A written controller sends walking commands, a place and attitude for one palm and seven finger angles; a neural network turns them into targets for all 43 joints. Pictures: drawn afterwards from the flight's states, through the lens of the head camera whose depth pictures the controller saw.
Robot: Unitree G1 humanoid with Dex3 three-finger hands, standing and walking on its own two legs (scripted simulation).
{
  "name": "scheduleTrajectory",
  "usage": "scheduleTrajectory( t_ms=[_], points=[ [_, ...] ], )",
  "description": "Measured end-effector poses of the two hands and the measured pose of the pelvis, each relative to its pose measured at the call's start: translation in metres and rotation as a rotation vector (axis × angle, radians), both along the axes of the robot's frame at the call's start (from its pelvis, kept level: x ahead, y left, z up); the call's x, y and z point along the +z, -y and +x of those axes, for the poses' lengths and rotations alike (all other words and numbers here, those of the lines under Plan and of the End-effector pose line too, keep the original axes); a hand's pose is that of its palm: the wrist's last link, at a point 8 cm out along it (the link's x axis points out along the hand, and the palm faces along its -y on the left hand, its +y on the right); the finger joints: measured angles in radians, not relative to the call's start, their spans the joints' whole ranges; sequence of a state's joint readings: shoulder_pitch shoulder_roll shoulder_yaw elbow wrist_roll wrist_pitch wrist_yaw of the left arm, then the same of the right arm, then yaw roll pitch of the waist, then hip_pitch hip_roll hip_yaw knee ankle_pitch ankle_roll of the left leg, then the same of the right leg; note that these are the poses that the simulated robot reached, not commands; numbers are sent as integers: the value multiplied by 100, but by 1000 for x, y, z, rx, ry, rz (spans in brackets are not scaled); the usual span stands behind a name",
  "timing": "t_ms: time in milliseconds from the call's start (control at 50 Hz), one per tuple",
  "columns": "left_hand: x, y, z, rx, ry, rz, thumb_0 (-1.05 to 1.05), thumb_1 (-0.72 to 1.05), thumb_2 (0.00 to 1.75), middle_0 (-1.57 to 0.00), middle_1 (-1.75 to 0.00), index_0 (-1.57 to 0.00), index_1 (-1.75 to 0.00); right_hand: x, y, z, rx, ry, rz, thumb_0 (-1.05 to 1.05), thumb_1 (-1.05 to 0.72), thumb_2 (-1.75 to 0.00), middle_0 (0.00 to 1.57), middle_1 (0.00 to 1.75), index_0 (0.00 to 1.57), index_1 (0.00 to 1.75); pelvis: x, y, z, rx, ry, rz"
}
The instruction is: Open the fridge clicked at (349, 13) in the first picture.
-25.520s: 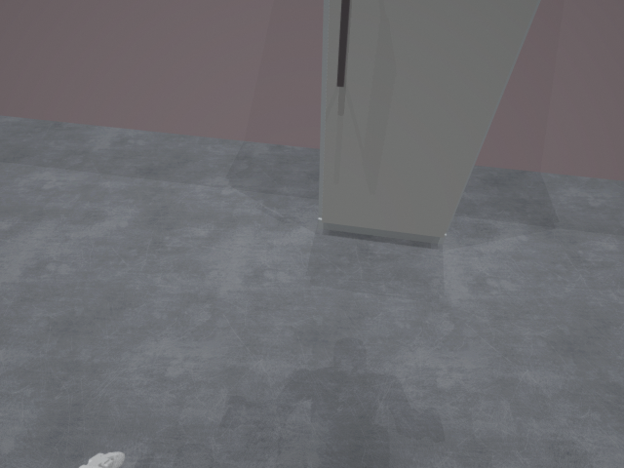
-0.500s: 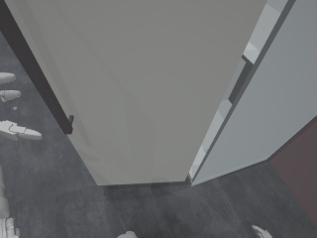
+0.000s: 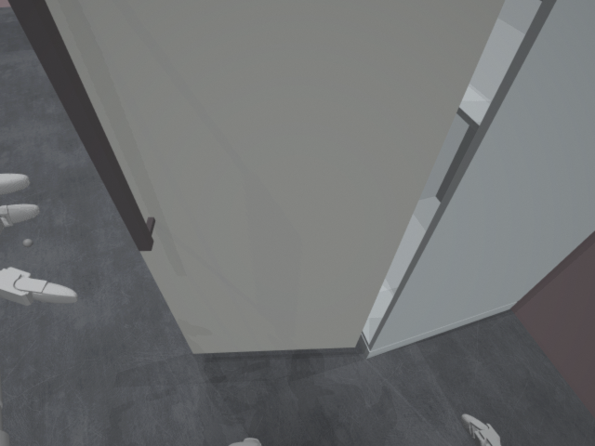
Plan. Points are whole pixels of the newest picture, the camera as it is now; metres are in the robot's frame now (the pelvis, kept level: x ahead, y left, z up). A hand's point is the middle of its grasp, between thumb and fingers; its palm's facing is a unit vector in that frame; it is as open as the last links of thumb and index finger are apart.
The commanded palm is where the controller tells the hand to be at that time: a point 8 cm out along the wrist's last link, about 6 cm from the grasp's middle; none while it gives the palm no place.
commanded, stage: slip the hand off the handle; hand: left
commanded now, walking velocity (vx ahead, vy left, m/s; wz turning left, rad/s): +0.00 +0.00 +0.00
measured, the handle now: (91, 111) +0.43 +0.29 +0.22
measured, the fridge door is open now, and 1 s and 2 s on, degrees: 74 74 74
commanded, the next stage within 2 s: draw the hand back to the body in 0.60 s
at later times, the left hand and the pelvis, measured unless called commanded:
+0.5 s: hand out of the picture +0.23 +0.34 +0.12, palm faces +0.44 -0.86 -0.27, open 14.7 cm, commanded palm +0.20 +0.37 +0.14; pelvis +0.00 -0.02 +0.00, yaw +2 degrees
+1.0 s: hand (17, 277) +0.24 +0.31 +0.15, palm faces +0.20 -0.98 -0.04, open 14.7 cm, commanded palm +0.19 +0.35 +0.15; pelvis +0.00 -0.01 +0.01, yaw +0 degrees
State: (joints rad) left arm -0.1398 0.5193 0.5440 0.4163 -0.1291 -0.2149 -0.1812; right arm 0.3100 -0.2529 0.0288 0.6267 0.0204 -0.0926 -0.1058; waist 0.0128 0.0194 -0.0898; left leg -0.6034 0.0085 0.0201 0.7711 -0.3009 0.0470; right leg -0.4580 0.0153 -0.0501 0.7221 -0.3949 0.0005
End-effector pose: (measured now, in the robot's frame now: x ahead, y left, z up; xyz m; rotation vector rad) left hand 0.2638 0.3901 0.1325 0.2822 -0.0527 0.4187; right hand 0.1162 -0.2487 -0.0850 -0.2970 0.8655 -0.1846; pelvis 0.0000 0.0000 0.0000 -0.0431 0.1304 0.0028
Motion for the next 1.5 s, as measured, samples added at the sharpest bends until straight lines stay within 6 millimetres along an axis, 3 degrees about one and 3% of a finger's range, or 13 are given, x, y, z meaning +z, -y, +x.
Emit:
scheduleTrajectory(
  t_ms=[240,440,740,780,860,980,1240,1300,1380,1500],
  points=[
    [6,19,-37,-3,-6,8,-2,-55,20,-26,-115,-26,-115,18,-12,45,90,168,26,1,-90,-90,20,30,20,30,4,8,-4,17,40,8],
    [5,12,-72,37,-22,4,-2,-55,20,-26,-115,-26,-115,16,-1,49,115,170,16,1,-90,-90,20,30,20,30,4,19,-3,28,49,11],
    [7,15,-52,-22,-25,5,-2,-55,20,-26,-115,-26,-115,7,22,25,52,132,-2,1,-90,-90,20,30,20,30,0,25,-4,15,28,14],
    [4,15,-52,-61,19,-116,-2,-55,20,-26,-115,-26,-115,7,23,23,28,135,6,1,-90,-90,20,30,20,30,1,24,-3,17,37,11],
    [1,19,-48,-186,29,-287,-2,-55,20,-25,-115,-25,-115,16,21,23,4,177,3,2,-90,-90,20,30,20,30,5,21,1,11,61,10],
    [17,29,-49,-226,-12,-241,-2,-55,20,-25,-115,-25,-115,36,8,37,33,297,31,2,-90,-90,20,30,20,30,11,14,3,4,87,12],
    [23,43,-86,-154,3,-250,-2,-52,21,-25,-113,-25,-113,51,-29,70,143,366,74,1,-90,-90,20,30,20,30,17,8,0,29,134,16],
    [29,40,-88,-23,-21,-118,-2,-47,24,-25,-110,-25,-110,52,-34,74,184,349,70,1,-90,-90,20,30,20,30,20,9,-2,37,146,17],
    [35,41,-93,127,-21,1,-2,-36,29,-25,-104,-25,-103,49,-35,73,191,306,80,1,-90,-90,20,30,20,30,24,9,-1,31,157,24],
    [42,57,-96,167,-15,81,-1,-17,39,-24,-93,-24,-92,39,-27,65,156,221,82,1,-90,-90,20,30,20,30,29,9,7,16,173,34]
  ],
)
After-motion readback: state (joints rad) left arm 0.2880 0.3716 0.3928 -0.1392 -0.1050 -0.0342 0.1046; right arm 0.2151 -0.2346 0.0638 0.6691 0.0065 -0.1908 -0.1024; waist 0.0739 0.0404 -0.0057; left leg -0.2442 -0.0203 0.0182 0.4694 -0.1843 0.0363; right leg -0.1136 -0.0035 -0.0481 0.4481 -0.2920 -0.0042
